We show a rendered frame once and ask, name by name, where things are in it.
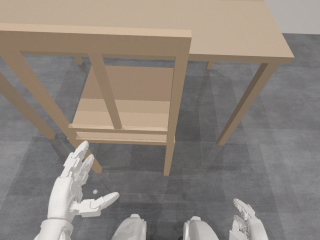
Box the table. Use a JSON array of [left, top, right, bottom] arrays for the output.
[[0, 0, 295, 146]]

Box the left robot hand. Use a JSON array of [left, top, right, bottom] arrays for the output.
[[47, 140, 120, 223]]

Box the right robot thigh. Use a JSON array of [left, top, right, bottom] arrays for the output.
[[183, 219, 219, 240]]

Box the robot left forearm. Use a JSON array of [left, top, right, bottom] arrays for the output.
[[34, 217, 74, 240]]

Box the left robot shin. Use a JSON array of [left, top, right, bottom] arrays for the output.
[[130, 214, 140, 218]]

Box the chair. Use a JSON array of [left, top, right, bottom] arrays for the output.
[[0, 23, 192, 176]]

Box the right robot hand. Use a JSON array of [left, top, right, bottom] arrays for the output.
[[229, 198, 269, 240]]

